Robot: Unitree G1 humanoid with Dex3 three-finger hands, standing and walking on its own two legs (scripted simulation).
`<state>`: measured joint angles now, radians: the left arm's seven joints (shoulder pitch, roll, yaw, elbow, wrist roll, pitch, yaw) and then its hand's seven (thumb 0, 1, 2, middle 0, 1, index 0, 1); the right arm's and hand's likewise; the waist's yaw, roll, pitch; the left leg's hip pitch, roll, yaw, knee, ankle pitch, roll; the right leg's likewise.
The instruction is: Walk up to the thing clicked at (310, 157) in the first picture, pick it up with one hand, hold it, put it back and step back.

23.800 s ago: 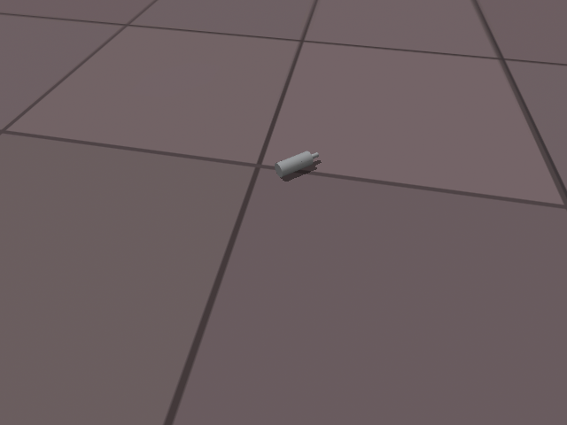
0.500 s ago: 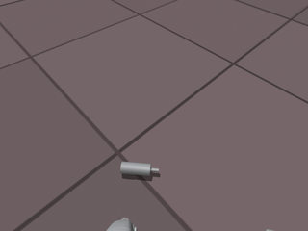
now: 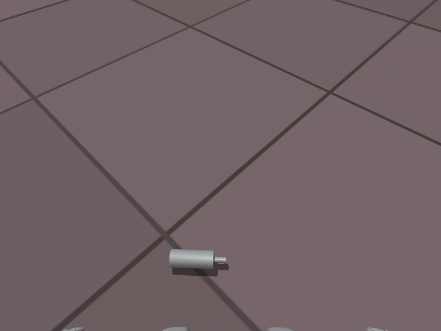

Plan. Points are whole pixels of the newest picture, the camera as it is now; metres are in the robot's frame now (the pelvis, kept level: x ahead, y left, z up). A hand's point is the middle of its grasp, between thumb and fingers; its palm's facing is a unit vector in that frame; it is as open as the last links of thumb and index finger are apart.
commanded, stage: walk up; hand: left
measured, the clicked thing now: (198, 259) +0.48 +0.12 -0.72
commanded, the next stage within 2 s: stand in 1.04 s
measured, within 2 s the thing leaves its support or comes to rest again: neither
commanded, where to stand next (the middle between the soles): +0.08 -0.04 m, yaw -1 degrees
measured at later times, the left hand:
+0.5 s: hand out of the picture +0.10 +0.25 -0.13, palm faces +0.02 -0.94 -0.33, open 7.4 cm
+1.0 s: hand out of the picture +0.09 +0.25 -0.13, palm faces +0.04 -0.94 -0.33, open 7.4 cm
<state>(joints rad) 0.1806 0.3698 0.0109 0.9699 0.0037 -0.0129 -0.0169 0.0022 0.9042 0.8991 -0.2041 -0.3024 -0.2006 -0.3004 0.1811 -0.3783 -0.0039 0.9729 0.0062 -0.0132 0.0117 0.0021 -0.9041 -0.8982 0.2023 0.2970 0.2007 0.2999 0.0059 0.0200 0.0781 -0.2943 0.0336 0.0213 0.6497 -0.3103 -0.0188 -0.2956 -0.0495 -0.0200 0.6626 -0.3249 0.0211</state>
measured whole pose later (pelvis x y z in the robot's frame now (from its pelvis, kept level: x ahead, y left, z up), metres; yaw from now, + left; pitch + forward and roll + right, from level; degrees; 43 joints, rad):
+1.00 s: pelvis +0.02 +0.00 +0.03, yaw +2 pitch -2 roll +0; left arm 0.09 0.34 0.03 1.16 0.01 0.00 -0.02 0.00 0.91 0.90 -0.20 -0.30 -0.20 -0.30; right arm 0.09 -0.35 0.01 1.16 -0.01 0.00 0.01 0.00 -0.90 -0.90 0.20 0.30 0.20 0.30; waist 0.01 0.01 0.04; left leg -0.14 0.03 -0.01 0.34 -0.17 -0.03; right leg -0.12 -0.04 -0.07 0.33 -0.18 0.02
